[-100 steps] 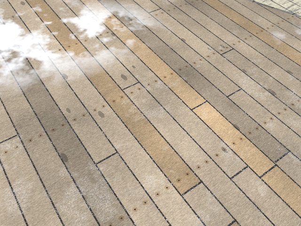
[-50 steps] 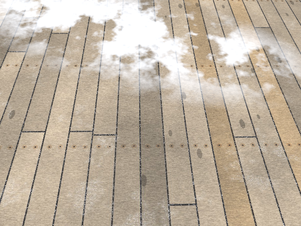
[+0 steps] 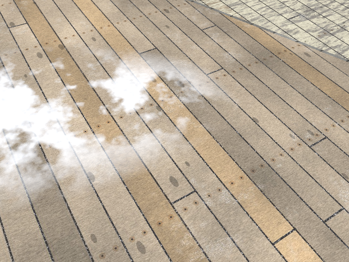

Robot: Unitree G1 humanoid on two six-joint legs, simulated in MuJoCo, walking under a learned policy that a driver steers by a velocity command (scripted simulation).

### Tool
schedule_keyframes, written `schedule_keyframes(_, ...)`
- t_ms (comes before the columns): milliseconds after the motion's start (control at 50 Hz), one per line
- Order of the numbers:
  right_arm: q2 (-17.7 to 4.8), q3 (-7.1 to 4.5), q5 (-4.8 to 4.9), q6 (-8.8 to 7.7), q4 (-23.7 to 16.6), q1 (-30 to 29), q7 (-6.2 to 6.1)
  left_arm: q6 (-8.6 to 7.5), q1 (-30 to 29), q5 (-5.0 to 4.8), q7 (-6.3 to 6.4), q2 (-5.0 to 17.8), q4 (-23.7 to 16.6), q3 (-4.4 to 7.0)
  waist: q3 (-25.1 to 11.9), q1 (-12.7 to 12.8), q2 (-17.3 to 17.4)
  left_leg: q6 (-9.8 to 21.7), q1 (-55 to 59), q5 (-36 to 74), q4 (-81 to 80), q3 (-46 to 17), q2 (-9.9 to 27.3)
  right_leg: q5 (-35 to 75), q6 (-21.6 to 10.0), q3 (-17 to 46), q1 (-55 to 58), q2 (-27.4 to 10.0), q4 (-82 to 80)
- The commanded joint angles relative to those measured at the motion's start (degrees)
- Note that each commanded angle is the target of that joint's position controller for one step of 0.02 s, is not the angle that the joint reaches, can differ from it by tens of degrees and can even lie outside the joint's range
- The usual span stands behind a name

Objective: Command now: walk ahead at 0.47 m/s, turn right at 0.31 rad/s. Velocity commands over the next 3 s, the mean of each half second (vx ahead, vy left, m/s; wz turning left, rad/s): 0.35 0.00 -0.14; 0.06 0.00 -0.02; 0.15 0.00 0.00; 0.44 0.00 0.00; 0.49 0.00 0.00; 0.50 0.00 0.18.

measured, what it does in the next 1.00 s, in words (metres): walks ahead: right foot, then left foot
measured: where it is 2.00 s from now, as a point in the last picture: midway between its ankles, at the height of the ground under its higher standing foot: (195, 250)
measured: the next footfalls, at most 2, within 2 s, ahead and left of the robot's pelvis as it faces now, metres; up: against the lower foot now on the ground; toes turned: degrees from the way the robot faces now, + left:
right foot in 0.36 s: +0.34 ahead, -0.11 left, +0.00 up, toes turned -5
left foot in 0.76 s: +0.32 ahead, +0.09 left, +0.00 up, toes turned -2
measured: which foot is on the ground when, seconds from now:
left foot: down 0.00-0.36, up 0.38-0.74, down 0.76-1.00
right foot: up 0.00-0.34, down 0.36-1.00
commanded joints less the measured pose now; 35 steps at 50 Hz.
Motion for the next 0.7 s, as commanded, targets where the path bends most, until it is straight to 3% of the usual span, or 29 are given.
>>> schedule_keyframes(20, -5.2, -1.38, 0.26, -0.94, -0.2, 5.8, -0.16, -0.38, -1.5, 1.19, -1.07, 3.2, -3.7, 0.15, 1.8, -2.4, 8.0, 5.8, 14.1, -5.9, -18.6, -19.8, 14.7, 5.2, 0.7, 0.5, -18.3, -5.4, 3.9)
schedule_keyframes(60, -5.6, -1.43, 0.82, -2.02, 1.6, 8.5, 0.19, 0.1, -2.1, 1.41, -1.48, 2.8, -3.7, -0.09, 0.5, -2.2, 8.9, 6.4, 15.0, 7.4, -18.0, -15.0, 13.4, 6.8, 1.6, -0.4, -18.0, -4.7, 3.7)
schedule_keyframes(100, -6.1, -1.6, 1.46, -2.68, 3.0, 10.4, 0.49, 0.28, -5.0, 1.49, -1.67, 2.5, -4.6, -0.36, 0.7, -2.1, 8.1, 7.6, 16.2, 13.7, -18.6, -12.4, 13.7, 8.6, 2.4, -1.3, -20.8, -5.2, 2.4)
schedule_keyframes(200, -5.4, -1.32, 1.72, -2.22, 5.7, 13.2, 0.69, 0.05, -17.6, 1.34, -2.43, -0.2, -8.2, -2.42, 3.2, -4.0, 7.7, 7.8, 14.6, 20.3, -20.6, -5.4, 11.3, 16.9, 4.1, -8.2, -20.2, -8.0, -12.6)
schedule_keyframes(240, -6.0, -1.31, 1.64, -1.98, 7.0, 14.5, 0.72, -0.27, -20.1, 0.97, -2.33, -1.4, -8.6, -3.19, 3.9, -4.4, 7.6, 6.9, 13.4, 31.1, -18.3, -2.8, 10.7, 18.3, 3.6, -10.6, -14.6, -6.8, -19.6)
schedule_keyframes(300, -7.1, -1.36, 1.77, -1.53, 9.1, 16.1, 0.46, -0.86, -17.9, 0.84, -1.2, -0.4, -7.3, -3.13, 2.0, -3.4, 8.2, 5.1, 16.3, 44.4, -12.2, -2.6, 11.9, 19.5, 1.4, -11.2, -7.5, -4.5, -24.4)
schedule_keyframes(340, -7.4, -1.34, 2.35, -1.05, 9.5, 14.8, 0.04, -1.62, -8.6, 1.56, -0.24, 1.2, -3.4, -2.47, -2.0, 0.9, 6.7, 3.1, 17.2, 48.3, -1.4, -1.5, 10.0, 23.6, -0.9, -11.2, 3.4, -2.2, -31.4)
schedule_keyframes(360, -6.6, -0.99, 2.79, -1.05, 9.4, 15.3, -0.11, -2.33, -2.8, 2.48, 0.31, 3.2, -1.3, -1.87, -5.6, 3.0, 5.0, 1.9, 12.1, 39.8, 7.2, -0.3, 7.8, 31.9, -2.1, -9.0, 14.0, -5.5, -32.8)
schedule_keyframes(380, -3.3, -0.05, 2.92, -1.11, 7.4, 17.4, -0.33, -2.67, 4.2, 3.51, 0.87, 7.7, -0.4, -1.0, -13.6, 4.0, -4.0, 0.4, 1.2, 10.1, 23.5, 2.2, 4.3, 59.0, -5.4, 4.6, 29.0, -21.3, -26.8)
schedule_keyframes(400, -0.4, 0.42, 4.78, -0.01, 9.4, 26.9, -0.82, -1.92, 4.4, 1.02, 0.78, 9.7, -0.4, -0.17, -24.2, 1.2, -12.4, -0.5, -6.7, -26.3, 41.1, -0.3, -3.2, 76.4, -15.4, 19.6, 37.4, -33.4, -27.1)
schedule_keyframes(420, -5.7, -1.04, 2.82, 1.26, 10.5, 22.9, -1.36, -1.16, 2.1, -1.8, 0.8, 6.7, -0.8, -0.37, -20.7, 1.5, -2.7, -0.3, -7.1, -22.2, 42.1, -5.2, -0.9, 68.7, -14.3, 15.5, 29.8, -28.7, -30.2)
schedule_keyframes(440, -4.3, -0.8, 2.32, 1.57, 9.2, 18.1, -1.1, -1.07, -4.0, -1.78, 1.08, 3.4, -1.2, -1.53, -11.7, -0.5, -3.4, -0.4, -9.3, -19.2, 40.5, -4.5, 0.8, 61.2, -12.6, 10.4, 22.3, -25.8, -33.9)
schedule_keyframes(460, -3.0, -0.49, 1.65, 1.91, 9.1, 15.7, -1.01, -1.07, -7.6, -1.32, 1.28, 0.1, -1.2, -2.57, -5.8, -1.9, -2.0, -0.8, -8.9, -16.4, 36.8, -4.0, 2.7, 56.7, -10.5, 6.9, 15.5, -22.9, -37.1)
schedule_keyframes(480, -2.7, -0.52, 1.02, 2.66, 9.3, 15.0, -0.78, -1.13, -9.1, -1.25, 1.64, -0.9, -0.9, -3.01, -3.2, -3.2, -2.5, -1.4, -6.2, -14.3, 33.6, -3.8, 3.7, 54.5, -8.9, 3.8, 10.3, -20.8, -39.3)
schedule_keyframes(500, -1.8, -0.36, 0.48, 3.53, 10.3, 16.6, -0.51, -1.15, -9.6, -0.97, 1.85, -1.2, -0.3, -3.23, -3.2, -4.4, -3.0, -1.9, -1.4, -12.1, 31.5, -2.9, 3.6, 53.4, -7.8, 1.2, 5.8, -19.1, -40.7)
schedule_keyframes(560, 0.3, 0.08, 0.8, 4.93, 11.7, 17.2, -0.45, -1.94, -9.9, -0.14, 1.71, -0.2, 1.1, -3.26, -4.8, -6.0, -2.9, -2.5, 4.4, -9.6, 24.6, -1.6, 2.8, 50.0, -7.7, -2.6, 1.6, -17.3, -42.0)
schedule_keyframes(640, -0.4, 0.26, 0.67, 6.07, 11.8, 11.3, -1.33, -0.95, -7.9, 0.21, 1.68, 0.8, 3.5, -3.01, -3.0, -3.7, -4.7, -2.3, 5.6, -7.5, 13.5, -0.4, 2.9, 24.0, -6.9, -1.0, -0.3, -16.3, -44.6)
schedule_keyframes(700, -0.2, 0.5, 0.87, 5.97, 12.6, 9.4, -1.62, 0.3, -7.7, -0.06, 1.88, 1.1, 4.8, -2.82, -0.4, -3.4, -3.4, -1.5, 8.1, -5.0, 6.2, 0.2, 2.5, 6.2, -6.1, 1.8, -3.1, -16.3, -45.7)
Over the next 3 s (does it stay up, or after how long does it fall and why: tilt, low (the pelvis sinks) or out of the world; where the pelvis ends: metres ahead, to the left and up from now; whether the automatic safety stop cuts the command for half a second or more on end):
stays up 1.17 -0.09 -0.01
